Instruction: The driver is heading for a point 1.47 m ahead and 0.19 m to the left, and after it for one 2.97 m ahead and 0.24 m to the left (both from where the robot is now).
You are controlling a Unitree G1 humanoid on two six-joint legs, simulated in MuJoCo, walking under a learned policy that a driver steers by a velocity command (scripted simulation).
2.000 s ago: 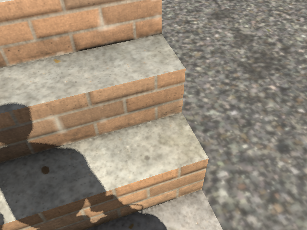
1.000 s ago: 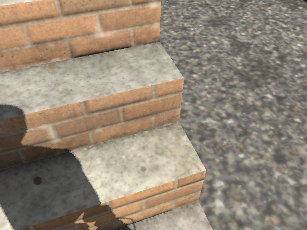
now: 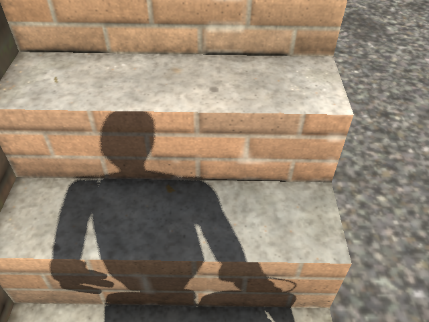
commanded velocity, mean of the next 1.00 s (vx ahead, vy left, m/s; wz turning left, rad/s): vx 0.50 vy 0.00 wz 0.46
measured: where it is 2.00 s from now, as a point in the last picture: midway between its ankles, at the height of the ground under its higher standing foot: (167, 146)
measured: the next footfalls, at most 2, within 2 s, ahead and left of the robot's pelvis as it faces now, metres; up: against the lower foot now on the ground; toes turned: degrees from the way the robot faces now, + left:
right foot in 0.32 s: +0.12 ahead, -0.16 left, -0.01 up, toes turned +8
left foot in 0.80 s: +0.30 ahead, +0.11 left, +0.21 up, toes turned +24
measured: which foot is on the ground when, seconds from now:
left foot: down 0.00-0.34, up 0.36-0.78, down 0.80-1.00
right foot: up 0.00-0.30, down 0.32-0.90, up 0.92-1.00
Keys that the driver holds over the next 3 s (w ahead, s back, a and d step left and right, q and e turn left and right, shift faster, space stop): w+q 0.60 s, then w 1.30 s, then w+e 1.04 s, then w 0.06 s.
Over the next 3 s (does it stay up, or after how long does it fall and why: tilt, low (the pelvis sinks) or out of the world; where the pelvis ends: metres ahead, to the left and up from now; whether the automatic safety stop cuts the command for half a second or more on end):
stays up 0.85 0.20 0.72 its command is cut before an obstacle after 1.8 s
